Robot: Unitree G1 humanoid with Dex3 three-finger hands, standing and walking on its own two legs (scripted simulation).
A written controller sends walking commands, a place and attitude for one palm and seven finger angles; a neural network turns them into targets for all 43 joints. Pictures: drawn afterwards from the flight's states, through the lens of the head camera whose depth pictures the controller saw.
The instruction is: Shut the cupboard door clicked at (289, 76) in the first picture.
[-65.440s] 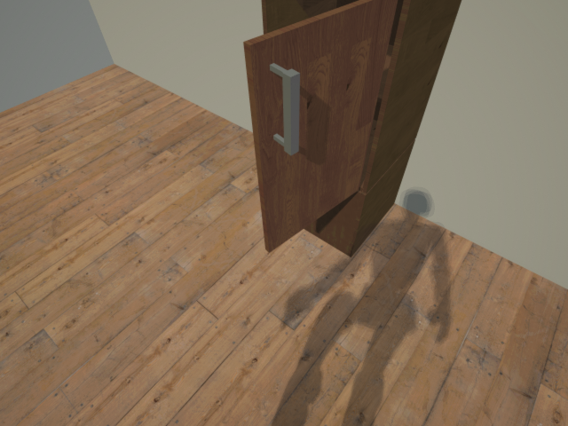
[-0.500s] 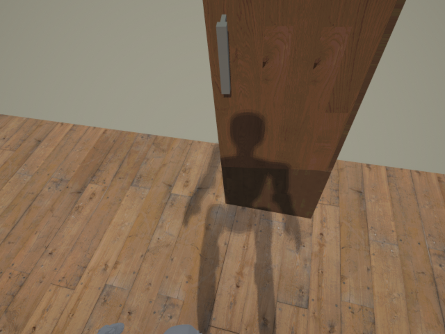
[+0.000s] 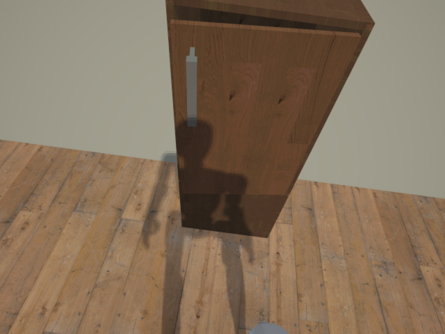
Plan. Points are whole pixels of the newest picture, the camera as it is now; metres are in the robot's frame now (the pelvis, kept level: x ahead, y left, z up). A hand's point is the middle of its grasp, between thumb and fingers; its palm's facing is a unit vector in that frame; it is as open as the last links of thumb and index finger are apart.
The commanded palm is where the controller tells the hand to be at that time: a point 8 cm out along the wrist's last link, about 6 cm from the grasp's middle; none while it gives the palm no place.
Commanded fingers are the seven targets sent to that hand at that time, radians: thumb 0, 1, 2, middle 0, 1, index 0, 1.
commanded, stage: take the last steps up to it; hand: left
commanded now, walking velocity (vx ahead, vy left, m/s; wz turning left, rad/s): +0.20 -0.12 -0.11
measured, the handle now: (192, 89) +0.58 +0.10 +0.11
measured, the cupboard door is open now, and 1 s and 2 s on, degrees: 8 8 8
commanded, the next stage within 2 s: come to a stop and stand still in 0.20 s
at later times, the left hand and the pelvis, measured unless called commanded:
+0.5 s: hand (178, 311) +0.20 +0.09 -0.18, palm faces -0.01 -0.98 -0.21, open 7.2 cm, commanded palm none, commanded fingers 0.00 0.90 0.90 -0.20 -0.30 -0.20 -0.30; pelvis +0.14 -0.09 -0.01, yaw -3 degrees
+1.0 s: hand (170, 324) +0.17 +0.10 -0.18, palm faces +0.02 -0.95 -0.30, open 7.4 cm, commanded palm none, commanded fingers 0.00 0.90 0.90 -0.20 -0.30 -0.20 -0.30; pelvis +0.13 -0.10 -0.02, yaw -2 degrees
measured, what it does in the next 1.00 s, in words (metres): walks ahead: right foot, then left foot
